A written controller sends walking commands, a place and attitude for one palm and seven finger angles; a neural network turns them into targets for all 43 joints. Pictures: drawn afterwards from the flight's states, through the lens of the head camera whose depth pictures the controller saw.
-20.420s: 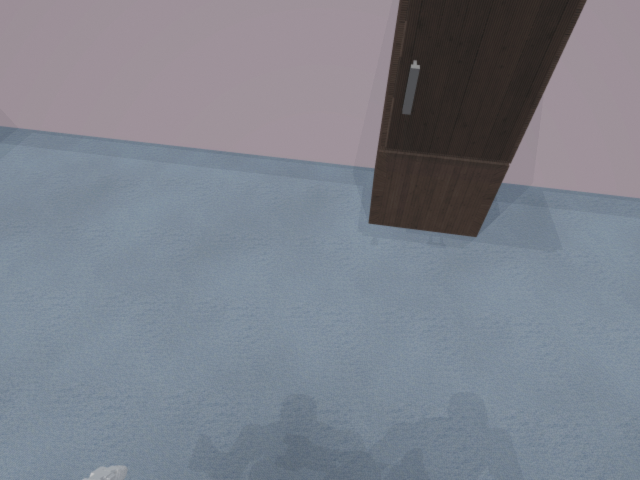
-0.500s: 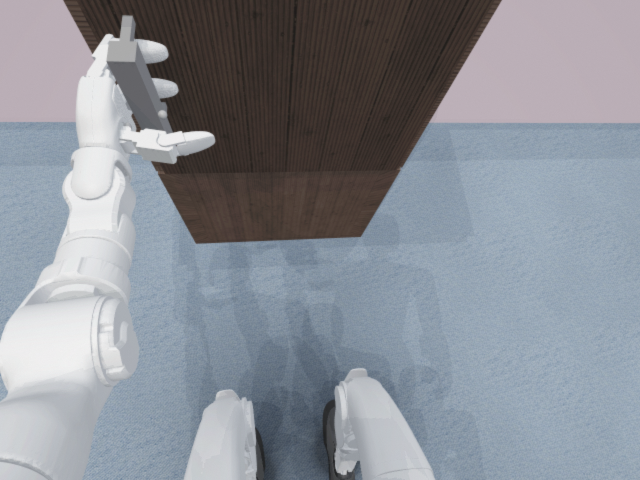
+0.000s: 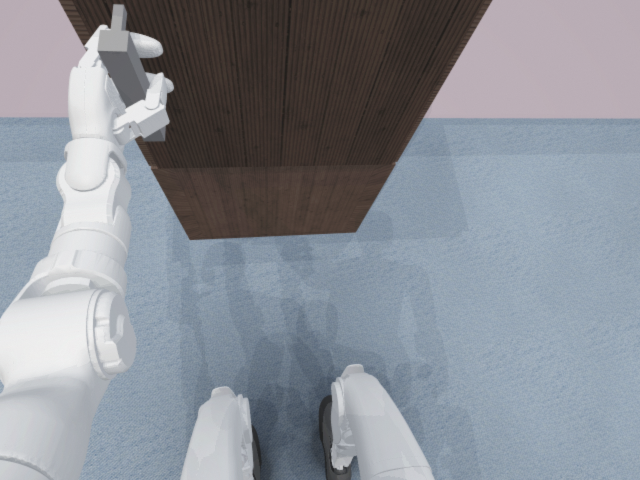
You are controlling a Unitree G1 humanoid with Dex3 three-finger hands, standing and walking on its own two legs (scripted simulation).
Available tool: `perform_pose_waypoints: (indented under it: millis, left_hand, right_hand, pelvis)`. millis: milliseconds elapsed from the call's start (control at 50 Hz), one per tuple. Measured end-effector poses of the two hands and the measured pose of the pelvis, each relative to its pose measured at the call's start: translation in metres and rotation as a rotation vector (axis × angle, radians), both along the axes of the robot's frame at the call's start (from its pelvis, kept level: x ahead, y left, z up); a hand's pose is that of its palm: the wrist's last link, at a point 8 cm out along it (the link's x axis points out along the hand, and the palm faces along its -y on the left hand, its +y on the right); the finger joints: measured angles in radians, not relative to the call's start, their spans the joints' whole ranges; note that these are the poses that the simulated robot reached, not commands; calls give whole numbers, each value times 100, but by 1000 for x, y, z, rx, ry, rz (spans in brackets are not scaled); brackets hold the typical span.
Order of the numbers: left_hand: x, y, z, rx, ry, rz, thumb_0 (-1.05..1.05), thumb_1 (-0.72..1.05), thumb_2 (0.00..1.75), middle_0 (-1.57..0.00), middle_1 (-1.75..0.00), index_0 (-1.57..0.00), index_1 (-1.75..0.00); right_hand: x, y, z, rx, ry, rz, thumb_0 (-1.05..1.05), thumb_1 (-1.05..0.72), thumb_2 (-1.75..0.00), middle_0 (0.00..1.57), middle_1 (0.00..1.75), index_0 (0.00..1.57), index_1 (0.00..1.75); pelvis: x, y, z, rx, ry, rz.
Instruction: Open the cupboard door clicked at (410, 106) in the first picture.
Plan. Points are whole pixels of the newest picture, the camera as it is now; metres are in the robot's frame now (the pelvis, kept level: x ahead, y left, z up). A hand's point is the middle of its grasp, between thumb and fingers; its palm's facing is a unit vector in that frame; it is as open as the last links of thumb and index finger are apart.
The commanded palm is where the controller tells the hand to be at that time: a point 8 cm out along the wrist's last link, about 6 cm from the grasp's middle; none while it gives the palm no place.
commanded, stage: pull the door open along its arc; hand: left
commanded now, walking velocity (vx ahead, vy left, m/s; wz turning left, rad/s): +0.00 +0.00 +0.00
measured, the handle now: (138, 78) +0.59 +0.16 +0.03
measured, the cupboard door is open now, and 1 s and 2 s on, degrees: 0 32 38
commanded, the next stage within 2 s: open thumb and fingers to let go in 1.12 s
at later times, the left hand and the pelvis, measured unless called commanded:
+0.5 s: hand (167, 162) +0.47 +0.13 +0.04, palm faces +0.01 -1.00 +0.02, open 6.2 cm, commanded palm +0.41 +0.17 +0.04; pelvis +0.03 +0.00 +0.03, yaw -1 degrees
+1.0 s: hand (246, 273) +0.34 +0.05 +0.05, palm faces +0.36 -0.93 -0.02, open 6.3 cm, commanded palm +0.26 +0.07 +0.04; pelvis +0.04 -0.03 +0.03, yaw +3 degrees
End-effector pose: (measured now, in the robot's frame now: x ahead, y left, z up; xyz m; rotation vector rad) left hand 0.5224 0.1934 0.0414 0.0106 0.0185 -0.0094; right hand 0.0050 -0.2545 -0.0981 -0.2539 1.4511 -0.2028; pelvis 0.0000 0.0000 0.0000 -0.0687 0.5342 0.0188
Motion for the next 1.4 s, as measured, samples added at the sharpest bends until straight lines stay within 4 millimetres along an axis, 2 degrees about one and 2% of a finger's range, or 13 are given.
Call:
perform_pose_waypoints:
  millis: [200,340,480,580,700,840,1000,1160,1240,1400]
  left_hand:
    - [-4,0,0,3,1,-5,0,67,81,-40,-135,-39,-135]
    - [-26,-4,0,-1,4,-2,1,68,75,-38,-135,-38,-135]
    - [-69,-11,1,-15,9,-9,1,66,71,-35,-135,-36,-135]
    - [-106,-30,-1,-79,1,199,2,65,73,-32,-135,-37,-135]
    - [-148,-56,1,-51,2,360,1,68,77,-30,-135,-38,-135]
    - [-184,-81,3,-27,18,436,1,68,76,-31,-135,-36,-135]
    - [-222,-102,6,0,46,377,1,65,70,-31,-134,-33,-135]
    - [-257,-127,10,28,80,277,1,63,68,-28,-129,-35,-135]
    - [-262,-133,10,41,68,293,1,61,69,-30,-129,-35,-135]
    - [-254,-133,4,39,41,371,-1,55,74,-36,-131,-38,-133]
  right_hand:
    - [0,3,3,20,0,-33,0,-90,-90,20,30,20,30]
    - [21,4,11,47,-45,-50,0,-90,-90,20,30,20,30]
    - [68,2,21,66,-149,-12,0,-90,-90,20,30,20,30]
    - [114,3,22,82,-249,67,1,-90,-90,20,30,20,30]
    - [163,12,21,122,-354,160,1,-90,-90,20,30,20,30]
    - [198,26,22,154,-441,236,1,-90,-90,20,30,20,30]
    - [210,30,25,191,-530,260,1,-90,-90,20,30,20,30]
    - [214,22,32,213,-618,258,1,-90,-90,20,30,20,30]
    - [217,14,30,206,-647,271,1,-90,-90,20,30,20,30]
    - [211,-3,16,186,-634,286,1,-90,-90,20,30,20,30]
  pelvis:
    - [6,-1,5,8,-6,-16]
    - [17,-1,18,20,-23,-29]
    - [32,-2,30,30,-49,-29]
    - [39,-3,33,35,-62,-26]
    - [41,-8,33,43,-79,-14]
    - [39,-18,33,53,-104,10]
    - [36,-30,33,64,-132,21]
    - [35,-42,32,78,-153,22]
    - [31,-50,29,86,-159,30]
    - [19,-62,21,102,-157,43]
